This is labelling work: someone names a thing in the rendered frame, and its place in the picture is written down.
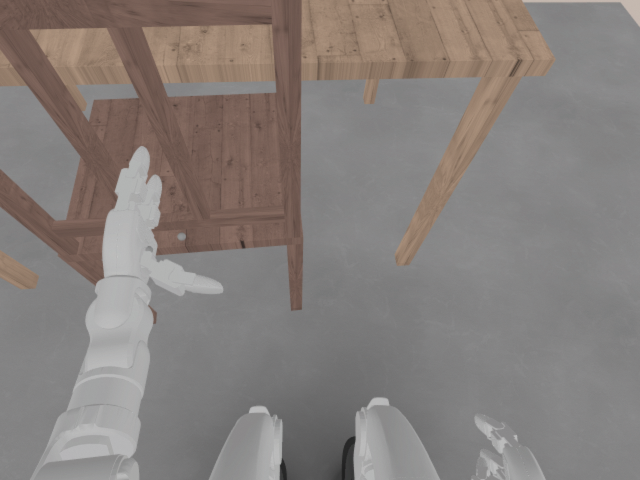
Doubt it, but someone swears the chair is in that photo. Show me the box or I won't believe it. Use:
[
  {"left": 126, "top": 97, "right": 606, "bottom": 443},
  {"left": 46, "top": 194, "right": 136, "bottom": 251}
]
[{"left": 0, "top": 0, "right": 303, "bottom": 324}]

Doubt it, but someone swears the robot left forearm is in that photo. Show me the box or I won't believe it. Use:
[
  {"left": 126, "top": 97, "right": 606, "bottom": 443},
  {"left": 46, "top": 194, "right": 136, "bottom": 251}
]
[{"left": 30, "top": 275, "right": 153, "bottom": 480}]

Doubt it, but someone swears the robot right thigh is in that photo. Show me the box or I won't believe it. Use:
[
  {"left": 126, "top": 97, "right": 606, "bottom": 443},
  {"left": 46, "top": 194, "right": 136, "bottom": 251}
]
[{"left": 355, "top": 405, "right": 440, "bottom": 480}]

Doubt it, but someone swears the robot right hand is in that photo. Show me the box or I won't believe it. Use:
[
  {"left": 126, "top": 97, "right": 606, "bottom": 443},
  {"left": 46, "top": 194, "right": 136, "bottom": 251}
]
[{"left": 471, "top": 414, "right": 546, "bottom": 480}]

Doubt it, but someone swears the robot left upper arm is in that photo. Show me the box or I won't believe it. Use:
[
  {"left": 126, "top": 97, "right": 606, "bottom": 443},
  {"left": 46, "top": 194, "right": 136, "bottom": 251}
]
[{"left": 34, "top": 454, "right": 139, "bottom": 480}]

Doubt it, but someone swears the robot left thigh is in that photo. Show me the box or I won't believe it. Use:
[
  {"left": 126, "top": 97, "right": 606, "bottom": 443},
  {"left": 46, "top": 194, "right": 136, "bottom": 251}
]
[{"left": 209, "top": 413, "right": 283, "bottom": 480}]

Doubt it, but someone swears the table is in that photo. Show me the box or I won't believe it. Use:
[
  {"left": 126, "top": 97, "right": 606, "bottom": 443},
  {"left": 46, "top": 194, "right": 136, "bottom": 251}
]
[{"left": 0, "top": 0, "right": 556, "bottom": 289}]

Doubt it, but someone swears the robot left hand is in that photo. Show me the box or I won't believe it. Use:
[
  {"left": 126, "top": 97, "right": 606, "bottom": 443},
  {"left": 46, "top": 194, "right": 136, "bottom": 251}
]
[{"left": 102, "top": 146, "right": 223, "bottom": 296}]

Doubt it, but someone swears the robot thigh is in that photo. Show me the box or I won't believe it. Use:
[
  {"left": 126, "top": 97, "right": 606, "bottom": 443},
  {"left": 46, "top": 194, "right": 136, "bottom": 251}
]
[
  {"left": 209, "top": 413, "right": 283, "bottom": 480},
  {"left": 355, "top": 405, "right": 440, "bottom": 480}
]

